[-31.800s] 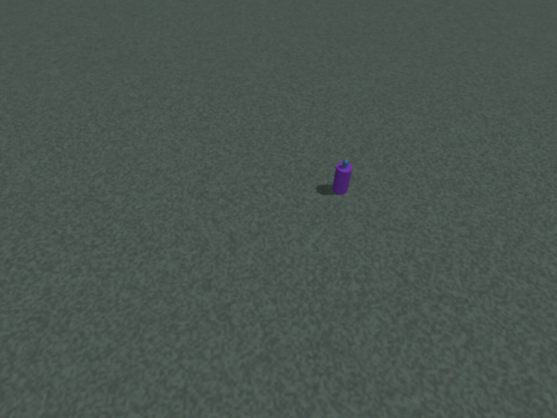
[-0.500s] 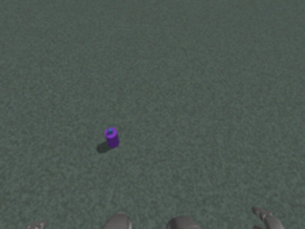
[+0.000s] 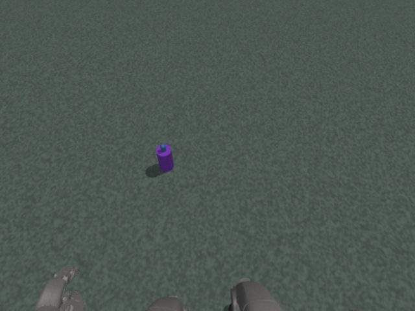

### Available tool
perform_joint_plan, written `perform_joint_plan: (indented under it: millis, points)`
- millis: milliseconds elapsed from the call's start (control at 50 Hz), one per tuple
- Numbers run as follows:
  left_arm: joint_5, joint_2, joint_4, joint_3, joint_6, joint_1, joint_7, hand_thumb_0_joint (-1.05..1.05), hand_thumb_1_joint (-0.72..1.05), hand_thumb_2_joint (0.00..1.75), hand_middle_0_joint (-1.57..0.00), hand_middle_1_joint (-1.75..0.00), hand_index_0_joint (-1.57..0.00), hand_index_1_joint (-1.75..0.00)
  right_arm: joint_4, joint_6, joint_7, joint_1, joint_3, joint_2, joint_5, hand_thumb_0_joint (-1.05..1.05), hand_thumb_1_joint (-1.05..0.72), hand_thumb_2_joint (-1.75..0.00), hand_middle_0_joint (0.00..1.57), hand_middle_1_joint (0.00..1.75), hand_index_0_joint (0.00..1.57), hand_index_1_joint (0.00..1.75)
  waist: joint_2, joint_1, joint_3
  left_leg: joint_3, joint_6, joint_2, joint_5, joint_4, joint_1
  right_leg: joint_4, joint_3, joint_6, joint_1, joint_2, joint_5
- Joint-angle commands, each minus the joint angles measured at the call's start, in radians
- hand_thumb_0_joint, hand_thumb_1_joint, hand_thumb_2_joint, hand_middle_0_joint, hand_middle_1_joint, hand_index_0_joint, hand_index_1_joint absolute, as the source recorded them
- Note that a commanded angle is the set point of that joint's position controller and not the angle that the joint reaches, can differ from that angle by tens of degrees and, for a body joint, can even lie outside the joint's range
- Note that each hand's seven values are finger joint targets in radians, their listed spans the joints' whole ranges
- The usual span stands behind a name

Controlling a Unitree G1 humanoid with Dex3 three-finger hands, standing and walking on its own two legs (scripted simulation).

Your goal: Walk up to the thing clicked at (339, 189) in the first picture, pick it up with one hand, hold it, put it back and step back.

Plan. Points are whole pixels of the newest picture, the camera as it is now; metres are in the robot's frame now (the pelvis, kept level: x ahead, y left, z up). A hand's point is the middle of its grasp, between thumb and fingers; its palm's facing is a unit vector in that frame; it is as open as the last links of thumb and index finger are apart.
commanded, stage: step back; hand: left
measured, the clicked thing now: (164, 156) +0.86 +0.23 -0.65
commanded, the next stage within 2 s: stand in 1.42 s
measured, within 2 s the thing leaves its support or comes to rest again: neither
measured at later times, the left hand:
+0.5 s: hand out of the picture -0.10 +0.25 -0.12, palm faces +0.01 -0.90 -0.44, open 7.4 cm
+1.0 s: hand out of the picture -0.09 +0.23 -0.13, palm faces +0.05 -0.92 -0.38, open 7.4 cm
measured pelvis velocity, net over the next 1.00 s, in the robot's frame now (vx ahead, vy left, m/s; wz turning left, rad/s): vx -0.14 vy -0.03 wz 0.02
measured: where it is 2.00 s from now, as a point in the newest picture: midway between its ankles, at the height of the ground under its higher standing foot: outside the picture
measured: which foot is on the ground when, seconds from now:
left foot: down 0.00-0.28, up 0.30-0.54, down 0.56-0.84, up 0.86-1.00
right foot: up 0.00-0.24, down 0.26-1.00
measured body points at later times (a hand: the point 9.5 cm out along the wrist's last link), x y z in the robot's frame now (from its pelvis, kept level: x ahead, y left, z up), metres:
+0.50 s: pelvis -0.16 -0.03 +0.01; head -0.13 -0.04 +0.46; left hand -0.10 +0.30 -0.09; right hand -0.09 -0.35 -0.12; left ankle -0.14 +0.12 -0.68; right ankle -0.15 -0.14 -0.72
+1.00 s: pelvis -0.14 -0.03 +0.01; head -0.13 -0.04 +0.46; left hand -0.10 +0.28 -0.10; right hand -0.06 -0.35 -0.12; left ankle -0.12 +0.10 -0.68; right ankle -0.12 -0.14 -0.72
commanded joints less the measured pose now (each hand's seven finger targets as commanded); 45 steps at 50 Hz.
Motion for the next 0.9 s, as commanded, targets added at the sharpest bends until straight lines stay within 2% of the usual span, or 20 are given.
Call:
perform_joint_plan:
  millis: [0, 120, 200, 220, 240, 260, 280, 340, 440, 480, 520, 540, 580, 600, 660, 740, 780, 800, 840, 880]
  points:
    - [-0.019, 0.188, -0.033, 0.065, -0.016, 0.057, 0.012, 0.00, 0.90, 0.90, -0.20, -0.30, -0.20, -0.30, -0.098, -0.034, -0.029, -0.076, -0.074, -0.288, -0.013, 0.00, -0.90, -0.90, 0.20, 0.30, 0.20, 0.30, 0.131, 0.030, -0.201, -0.270, 0.206, 0.316, 0.542, -0.268, -0.022, 0.385, 0.130, -0.016, 0.013, 0.088, -0.061]
    - [0.001, 0.176, -0.018, 0.058, -0.038, 0.071, -0.005, 0.00, 0.90, 0.90, -0.20, -0.30, -0.20, -0.30, -0.110, -0.017, -0.023, -0.025, -0.076, -0.250, -0.014, 0.00, -0.90, -0.90, 0.20, 0.30, 0.20, 0.30, 0.184, -0.025, -0.239, -0.225, 0.216, 0.292, 0.450, -0.227, 0.156, 0.004, 0.009, 0.037, 0.046, 0.033, -0.055]
    - [0.006, 0.166, 0.073, 0.059, -0.060, 0.220, -0.011, 0.00, 0.90, 0.90, -0.20, -0.30, -0.20, -0.30, -0.111, 0.010, -0.011, -0.078, -0.083, -0.296, -0.004, 0.00, -0.90, -0.90, 0.20, 0.30, 0.20, 0.30, 0.221, 0.035, -0.305, -0.167, 0.133, 0.252, 0.155, -0.185, 0.047, -0.484, -0.098, -0.012, 0.310, 0.038, 0.155]
    - [0.019, 0.201, 0.092, 0.072, -0.067, 0.243, -0.010, 0.00, 0.90, 0.90, -0.20, -0.30, -0.20, -0.30, -0.112, 0.014, -0.008, -0.069, -0.073, -0.259, -0.001, 0.00, -0.90, -0.90, 0.20, 0.30, 0.20, 0.30, 0.135, 0.038, -0.279, -0.143, 0.080, 0.200, -0.012, -0.110, -0.092, -0.514, -0.003, -0.035, 0.374, 0.008, 0.132]
    - [0.035, 0.273, 0.079, 0.095, -0.073, 0.243, -0.010, 0.00, 0.90, 0.90, -0.20, -0.30, -0.20, -0.30, -0.125, 0.011, -0.006, -0.053, -0.053, -0.188, 0.006, 0.00, -0.90, -0.90, 0.20, 0.30, 0.20, 0.30, -0.087, 0.043, -0.226, -0.085, 0.006, 0.048, -0.173, 0.080, -0.327, -0.594, 0.317, -0.094, 0.407, -0.170, -0.053]
    - [0.035, 0.393, 0.041, 0.117, -0.067, 0.149, -0.008, 0.00, 0.90, 0.90, -0.20, -0.30, -0.20, -0.30, -0.144, 0.011, -0.024, -0.139, -0.063, -0.189, 0.001, 0.00, -0.90, -0.90, 0.20, 0.30, 0.20, 0.30, -0.231, 0.093, -0.170, -0.141, -0.038, -0.020, -0.264, 0.279, -0.274, -0.704, 0.566, -0.255, 0.077, -0.433, -0.134]
    - [0.032, 0.389, 0.013, 0.117, -0.077, 0.066, -0.001, 0.00, 0.90, 0.90, -0.20, -0.30, -0.20, -0.30, -0.133, 0.015, -0.026, -0.143, -0.083, -0.248, 0.000, 0.00, -0.90, -0.90, 0.20, 0.30, 0.20, 0.30, -0.155, 0.059, -0.081, -0.232, -0.052, 0.024, -0.210, 0.435, -0.236, -0.727, 0.588, -0.284, -0.056, -0.461, -0.180]
    - [0.030, 0.259, 0.004, 0.085, -0.090, -0.031, 0.004, 0.00, 0.90, 0.90, -0.20, -0.30, -0.20, -0.30, -0.057, -0.003, -0.017, -0.026, -0.077, -0.232, 0.015, 0.00, -0.90, -0.90, 0.20, 0.30, 0.20, 0.30, -0.048, -0.019, -0.108, -0.158, -0.056, -0.043, -0.071, 0.493, -0.213, -0.574, 0.216, -0.185, 0.054, -0.255, 0.100]
    - [0.039, 0.271, 0.052, 0.096, -0.098, 0.124, -0.011, 0.00, 0.90, 0.90, -0.20, -0.30, -0.20, -0.30, -0.054, -0.031, 0.008, -0.073, -0.070, -0.219, -0.006, 0.00, -0.90, -0.90, 0.20, 0.30, 0.20, 0.30, -0.145, 0.085, -0.125, -0.059, -0.066, 0.022, -0.150, 0.146, -0.258, -0.590, 0.243, -0.170, 0.298, -0.254, -0.209]
    - [0.035, 0.291, 0.055, 0.094, -0.095, 0.095, -0.019, 0.00, 0.90, 0.90, -0.20, -0.30, -0.20, -0.30, -0.033, -0.043, 0.016, -0.055, -0.070, -0.213, -0.007, 0.00, -0.90, -0.90, 0.20, 0.30, 0.20, 0.30, -0.181, 0.066, -0.112, -0.007, -0.052, 0.044, -0.212, -0.012, -0.104, -0.608, 0.238, -0.172, 0.190, -0.276, -0.230]
    - [0.026, 0.270, 0.056, 0.075, -0.080, 0.077, -0.025, 0.00, 0.90, 0.90, -0.20, -0.30, -0.20, -0.30, 0.022, -0.061, 0.016, 0.035, -0.077, -0.199, 0.001, 0.00, -0.90, -0.90, 0.20, 0.30, 0.20, 0.30, -0.116, 0.016, -0.152, 0.046, -0.022, 0.003, -0.045, -0.274, 0.115, -0.503, 0.125, -0.131, 0.139, -0.213, -0.096]
    - [0.026, 0.223, 0.062, 0.052, -0.074, 0.106, -0.027, 0.00, 0.90, 0.90, -0.20, -0.30, -0.20, -0.30, 0.050, -0.069, 0.009, 0.090, -0.089, -0.216, -0.008, 0.00, -0.90, -0.90, 0.20, 0.30, 0.20, 0.30, -0.016, -0.010, -0.186, -0.004, -0.012, 0.015, -0.029, -0.309, 0.245, -0.365, 0.063, -0.100, 0.058, -0.167, -0.057]
    - [0.004, 0.177, 0.045, 0.042, -0.074, 0.035, -0.028, 0.00, 0.90, 0.90, -0.20, -0.30, -0.20, -0.30, 0.034, -0.080, 0.000, 0.104, -0.111, -0.368, -0.024, 0.00, -0.90, -0.90, 0.20, 0.30, 0.20, 0.30, 0.208, -0.047, -0.149, -0.627, 0.168, 0.379, -0.552, -0.498, 0.157, -0.066, -0.041, -0.007, -0.177, -0.030, -0.086]
    - [0.013, 0.247, 0.049, 0.061, -0.080, -0.008, -0.028, 0.00, 0.90, 0.90, -0.20, -0.30, -0.20, -0.30, 0.024, -0.084, 0.003, 0.074, -0.115, -0.370, -0.011, 0.00, -0.90, -0.90, 0.20, 0.30, 0.20, 0.30, 0.137, -0.050, -0.067, -0.634, 0.220, 0.405, -0.558, -0.529, 0.042, 0.006, 0.034, -0.016, -0.129, -0.061, -0.067]
    - [0.001, 0.215, 0.100, 0.053, -0.091, 0.089, -0.040, 0.00, 0.90, 0.90, -0.20, -0.30, -0.20, -0.30, 0.016, -0.098, -0.004, 0.011, -0.086, -0.285, -0.011, 0.00, -0.90, -0.90, 0.20, 0.30, 0.20, 0.30, 0.150, 0.004, -0.109, -0.370, 0.148, 0.295, -0.260, -0.431, 0.092, -0.048, 0.007, -0.016, -0.055, -0.074, 0.045]
    - [0.006, 0.198, 0.130, 0.060, -0.095, 0.111, -0.054, 0.00, 0.90, 0.90, -0.20, -0.30, -0.20, -0.30, 0.007, -0.079, 0.005, -0.024, -0.087, -0.278, -0.017, 0.00, -0.90, -0.90, 0.20, 0.30, 0.20, 0.30, 0.204, 0.006, -0.107, -0.238, 0.129, 0.242, -0.275, -0.395, -0.082, -0.233, -0.072, -0.006, 0.174, -0.024, 0.062]
    - [0.010, 0.177, 0.163, 0.064, -0.104, 0.185, -0.045, 0.00, 0.90, 0.90, -0.20, -0.30, -0.20, -0.30, 0.002, -0.063, 0.007, -0.048, -0.080, -0.251, -0.010, 0.00, -0.90, -0.90, 0.20, 0.30, 0.20, 0.30, 0.166, 0.057, -0.135, -0.172, 0.086, 0.203, -0.266, -0.262, -0.154, -0.415, -0.100, -0.020, 0.356, 0.010, 0.159]
    - [0.019, 0.198, 0.173, 0.071, -0.112, 0.209, -0.036, 0.00, 0.90, 0.90, -0.20, -0.30, -0.20, -0.30, 0.001, -0.056, 0.005, -0.024, -0.067, -0.204, -0.005, 0.00, -0.90, -0.90, 0.20, 0.30, 0.20, 0.30, 0.072, 0.070, -0.150, -0.126, 0.054, 0.151, -0.268, -0.133, -0.228, -0.467, -0.046, -0.024, 0.446, 0.005, 0.131]
    - [0.031, 0.342, 0.153, 0.101, -0.123, 0.212, -0.026, 0.00, 0.90, 0.90, -0.20, -0.30, -0.20, -0.30, -0.020, -0.053, -0.010, -0.052, -0.059, -0.170, -0.007, 0.00, -0.90, -0.90, 0.20, 0.30, 0.20, 0.30, -0.169, 0.094, -0.096, -0.079, -0.015, 0.004, -0.268, 0.277, -0.364, -0.769, 0.573, -0.190, 0.303, -0.384, -0.394]
    - [0.016, 0.310, 0.115, 0.093, -0.134, 0.130, -0.022, 0.00, 0.90, 0.90, -0.20, -0.30, -0.20, -0.30, 0.015, -0.065, -0.009, 0.007, -0.075, -0.237, 0.004, 0.00, -0.90, -0.90, 0.20, 0.30, 0.20, 0.30, -0.016, 0.046, -0.045, -0.148, -0.018, 0.059, -0.166, 0.309, -0.323, -0.712, 0.504, -0.230, 0.249, -0.373, -0.225]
